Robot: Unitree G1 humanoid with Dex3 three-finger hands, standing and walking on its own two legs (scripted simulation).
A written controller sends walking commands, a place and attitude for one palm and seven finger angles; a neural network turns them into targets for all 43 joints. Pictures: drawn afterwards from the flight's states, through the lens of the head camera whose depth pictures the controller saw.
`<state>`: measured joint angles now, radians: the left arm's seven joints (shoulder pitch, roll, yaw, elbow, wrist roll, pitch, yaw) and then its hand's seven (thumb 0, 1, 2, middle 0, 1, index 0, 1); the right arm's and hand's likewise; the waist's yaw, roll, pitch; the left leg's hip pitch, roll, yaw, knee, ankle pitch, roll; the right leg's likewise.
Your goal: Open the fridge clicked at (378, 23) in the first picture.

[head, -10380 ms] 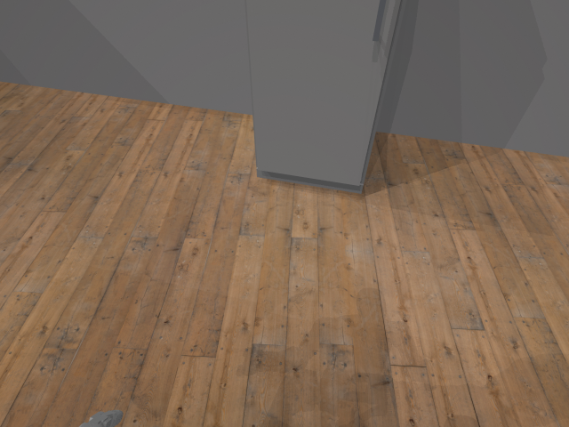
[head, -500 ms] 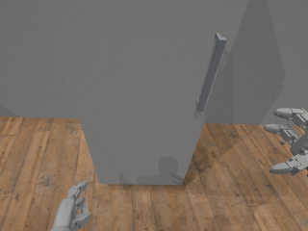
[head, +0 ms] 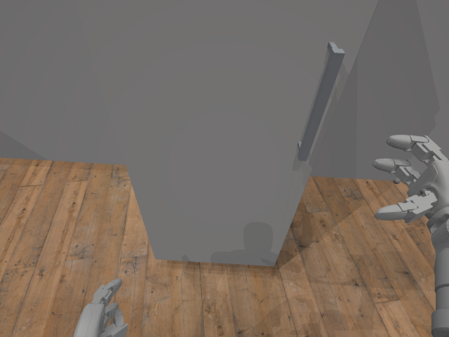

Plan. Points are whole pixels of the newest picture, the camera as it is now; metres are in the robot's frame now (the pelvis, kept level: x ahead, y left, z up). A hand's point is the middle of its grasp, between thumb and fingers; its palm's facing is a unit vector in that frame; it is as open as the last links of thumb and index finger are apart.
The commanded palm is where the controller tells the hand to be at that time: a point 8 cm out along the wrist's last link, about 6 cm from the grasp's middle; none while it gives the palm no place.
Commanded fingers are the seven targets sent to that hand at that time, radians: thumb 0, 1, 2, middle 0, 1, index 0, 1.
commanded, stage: move the hooked fingers beside the handle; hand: right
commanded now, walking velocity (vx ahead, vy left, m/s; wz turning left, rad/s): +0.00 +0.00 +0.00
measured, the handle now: (315, 108) +0.54 -0.16 +0.16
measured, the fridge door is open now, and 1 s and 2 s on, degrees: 0 0 0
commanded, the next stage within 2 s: feel for the door with the fingertips in 1.78 s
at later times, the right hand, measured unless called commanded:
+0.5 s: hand (368, 152) +0.41 -0.23 +0.16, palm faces +0.02 +1.00 +0.00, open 14.0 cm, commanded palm +0.39 -0.28 +0.15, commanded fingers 0.00 0.50 -0.30 0.30 1.20 0.30 1.20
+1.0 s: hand (353, 133) +0.47 -0.22 +0.15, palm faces +0.01 +1.00 +0.02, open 14.0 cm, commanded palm +0.44 -0.28 +0.15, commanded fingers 0.00 0.50 -0.30 0.30 1.20 0.30 1.20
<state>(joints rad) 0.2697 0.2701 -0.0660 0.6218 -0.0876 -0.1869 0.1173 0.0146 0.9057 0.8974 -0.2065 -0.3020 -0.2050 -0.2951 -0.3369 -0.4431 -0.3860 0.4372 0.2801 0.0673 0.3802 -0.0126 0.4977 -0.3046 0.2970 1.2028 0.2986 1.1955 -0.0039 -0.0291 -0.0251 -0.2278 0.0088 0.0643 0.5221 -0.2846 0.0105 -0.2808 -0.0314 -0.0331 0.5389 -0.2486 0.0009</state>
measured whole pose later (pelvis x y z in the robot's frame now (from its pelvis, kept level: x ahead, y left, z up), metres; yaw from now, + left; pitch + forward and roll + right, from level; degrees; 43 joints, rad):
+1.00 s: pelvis +0.01 -0.01 -0.01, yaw +1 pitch +7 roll +1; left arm 0.37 0.28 -0.03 0.67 -0.06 -0.06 0.07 0.01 0.91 0.90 -0.21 -0.30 -0.21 -0.29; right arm -0.81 -0.51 -0.37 1.02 0.17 -0.14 0.32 -0.01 0.50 -0.30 0.30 1.20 0.30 1.20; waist 0.09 -0.01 -0.06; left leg -0.41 0.00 0.05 0.60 -0.31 0.00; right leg -0.46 -0.04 -0.05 0.64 -0.30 -0.01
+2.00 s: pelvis +0.01 -0.01 -0.01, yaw +2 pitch +7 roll +1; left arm 0.40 0.27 -0.03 0.65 -0.07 -0.02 0.06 0.01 0.91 0.90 -0.21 -0.30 -0.21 -0.29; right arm -0.75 -0.49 -0.36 0.94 0.19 -0.14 0.30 -0.01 0.50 -0.30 0.30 1.20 0.30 1.20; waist 0.09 -0.02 -0.07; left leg -0.41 0.00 0.04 0.61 -0.32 0.00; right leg -0.48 -0.05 -0.05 0.66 -0.31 -0.01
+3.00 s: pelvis +0.01 -0.01 -0.01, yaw +1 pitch +9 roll +1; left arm 0.39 0.28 -0.02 0.67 -0.04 -0.02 0.05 0.01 0.91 0.90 -0.21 -0.30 -0.20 -0.29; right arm -0.92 -0.48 -0.34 1.12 0.13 -0.19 0.23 -0.01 0.50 -0.30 0.33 1.23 0.33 1.22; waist 0.12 -0.02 -0.07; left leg -0.47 -0.01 0.05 0.63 -0.32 0.00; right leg -0.54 -0.05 -0.04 0.68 -0.31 -0.01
